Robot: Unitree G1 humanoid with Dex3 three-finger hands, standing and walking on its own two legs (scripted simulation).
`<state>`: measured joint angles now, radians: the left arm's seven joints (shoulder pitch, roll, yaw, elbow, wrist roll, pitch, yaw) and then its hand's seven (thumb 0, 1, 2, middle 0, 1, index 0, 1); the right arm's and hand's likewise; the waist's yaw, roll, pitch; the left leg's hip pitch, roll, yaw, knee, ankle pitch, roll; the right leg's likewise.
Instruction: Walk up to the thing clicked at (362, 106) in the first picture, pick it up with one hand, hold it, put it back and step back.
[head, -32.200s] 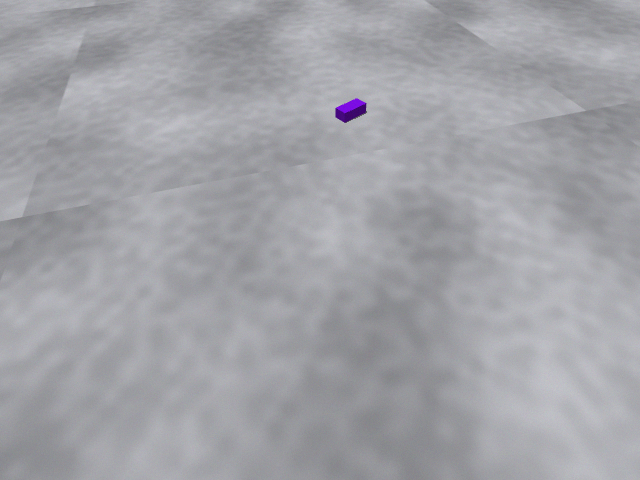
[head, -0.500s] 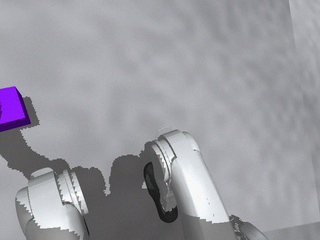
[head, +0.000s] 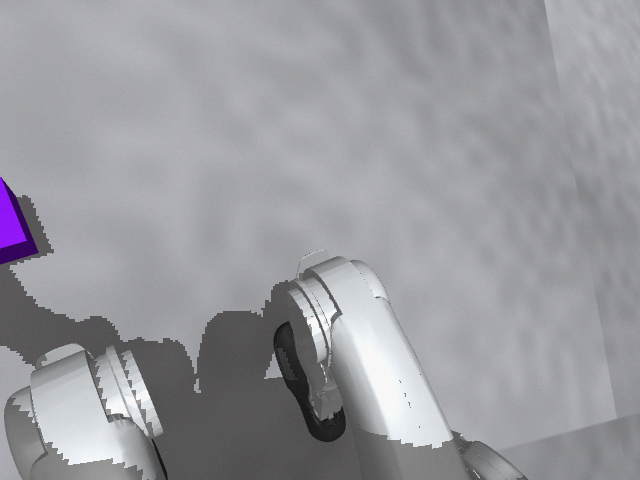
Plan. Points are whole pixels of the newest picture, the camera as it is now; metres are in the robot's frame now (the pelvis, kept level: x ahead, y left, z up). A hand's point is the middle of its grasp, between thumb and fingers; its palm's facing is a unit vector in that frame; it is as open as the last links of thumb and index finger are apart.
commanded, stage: rest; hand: left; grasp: from above
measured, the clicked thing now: out of the picture +0.46 +0.30 -0.26
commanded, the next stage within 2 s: open in 0.06 s
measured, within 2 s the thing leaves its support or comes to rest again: neither
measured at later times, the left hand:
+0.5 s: hand out of the picture +0.45 +0.30 -0.24, palm faces -0.45 -0.13 -0.89, open 11.5 cm
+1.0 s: hand out of the picture +0.46 +0.30 -0.24, palm faces -0.45 -0.14 -0.88, open 13.5 cm
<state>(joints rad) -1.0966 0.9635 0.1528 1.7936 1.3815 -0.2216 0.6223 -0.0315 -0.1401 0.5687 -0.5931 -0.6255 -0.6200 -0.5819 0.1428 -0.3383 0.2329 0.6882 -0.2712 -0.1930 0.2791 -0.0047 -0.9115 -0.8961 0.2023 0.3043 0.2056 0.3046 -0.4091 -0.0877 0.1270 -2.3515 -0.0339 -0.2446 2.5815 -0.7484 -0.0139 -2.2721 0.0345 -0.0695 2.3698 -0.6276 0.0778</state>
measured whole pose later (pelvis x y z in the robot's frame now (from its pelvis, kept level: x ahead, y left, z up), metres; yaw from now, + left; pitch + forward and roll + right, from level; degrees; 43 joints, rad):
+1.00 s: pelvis +0.00 +0.00 +0.01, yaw -1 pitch +28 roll -15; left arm -1.10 1.00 0.12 1.76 1.33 -0.22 0.60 0.00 -0.41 0.92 -0.18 -0.93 -0.17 -0.94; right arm 0.14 -0.37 0.27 0.65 -0.26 -0.23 0.29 0.00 -0.91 -0.90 0.20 0.30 0.21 0.30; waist -0.41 -0.11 0.17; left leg -2.33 -0.03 -0.26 2.57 -0.74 -0.02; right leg -2.25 0.03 -0.09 2.34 -0.61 0.08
